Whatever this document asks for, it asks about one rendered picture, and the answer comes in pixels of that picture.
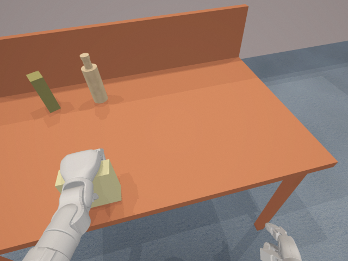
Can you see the right robot hand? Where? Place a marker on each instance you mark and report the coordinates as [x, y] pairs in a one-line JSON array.
[[286, 246]]

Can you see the table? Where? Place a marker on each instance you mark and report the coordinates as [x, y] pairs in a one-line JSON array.
[[186, 120]]

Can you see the sponge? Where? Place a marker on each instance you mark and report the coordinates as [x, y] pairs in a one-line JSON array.
[[106, 184]]

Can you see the robot left forearm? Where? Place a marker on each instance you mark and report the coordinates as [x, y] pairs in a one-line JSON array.
[[68, 224]]

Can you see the left robot hand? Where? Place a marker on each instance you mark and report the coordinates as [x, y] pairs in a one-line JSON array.
[[83, 164]]

